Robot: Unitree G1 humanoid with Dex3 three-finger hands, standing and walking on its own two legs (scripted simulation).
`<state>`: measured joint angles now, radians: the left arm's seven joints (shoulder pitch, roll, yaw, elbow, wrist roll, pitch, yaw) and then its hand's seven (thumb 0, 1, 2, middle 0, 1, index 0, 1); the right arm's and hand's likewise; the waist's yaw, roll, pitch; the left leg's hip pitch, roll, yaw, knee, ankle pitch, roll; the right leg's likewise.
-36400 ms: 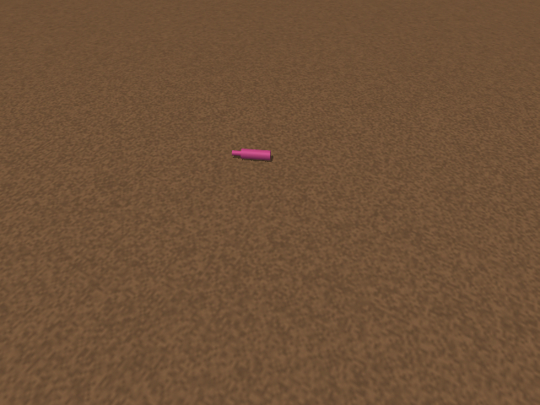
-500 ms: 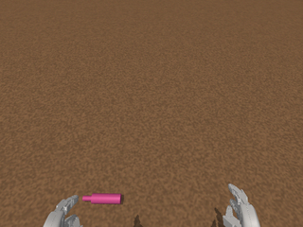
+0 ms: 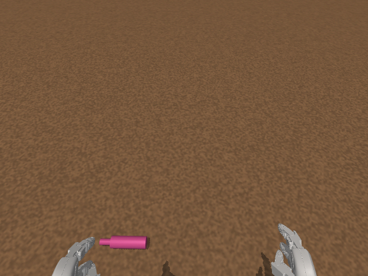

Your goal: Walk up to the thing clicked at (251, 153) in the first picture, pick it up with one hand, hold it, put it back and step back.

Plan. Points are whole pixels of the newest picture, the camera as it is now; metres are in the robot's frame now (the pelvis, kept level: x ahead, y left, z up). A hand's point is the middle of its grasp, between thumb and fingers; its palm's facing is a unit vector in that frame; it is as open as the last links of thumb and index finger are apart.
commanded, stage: home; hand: left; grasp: from above
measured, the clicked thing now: (123, 242) +0.43 +0.28 -0.69
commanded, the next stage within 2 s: stand in 0.44 s
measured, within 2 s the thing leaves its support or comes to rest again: neither
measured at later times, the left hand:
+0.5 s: hand out of the picture +0.16 +0.18 -0.05, palm faces +0.04 -0.98 -0.20, open 7.4 cm
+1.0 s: hand out of the picture +0.05 +0.24 -0.11, palm faces +0.04 -0.95 -0.32, open 7.4 cm
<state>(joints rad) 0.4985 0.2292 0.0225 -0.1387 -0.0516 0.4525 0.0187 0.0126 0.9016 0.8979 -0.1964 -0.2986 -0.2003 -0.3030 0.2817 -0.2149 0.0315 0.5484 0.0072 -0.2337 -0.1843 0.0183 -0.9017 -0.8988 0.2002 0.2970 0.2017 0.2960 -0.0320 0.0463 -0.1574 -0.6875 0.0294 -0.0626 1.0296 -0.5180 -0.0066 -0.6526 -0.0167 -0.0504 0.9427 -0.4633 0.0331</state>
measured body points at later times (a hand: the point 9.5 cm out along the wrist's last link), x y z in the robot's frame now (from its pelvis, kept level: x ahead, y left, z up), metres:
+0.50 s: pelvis +0.00 +0.00 +0.00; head +0.02 +0.01 +0.45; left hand +0.16 +0.23 -0.03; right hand +0.16 -0.24 -0.06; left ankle +0.00 +0.12 -0.68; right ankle +0.00 -0.14 -0.68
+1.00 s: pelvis -0.01 +0.01 +0.05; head +0.00 +0.02 +0.50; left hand +0.05 +0.29 -0.09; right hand +0.07 -0.27 -0.08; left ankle +0.00 +0.12 -0.68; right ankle +0.00 -0.14 -0.68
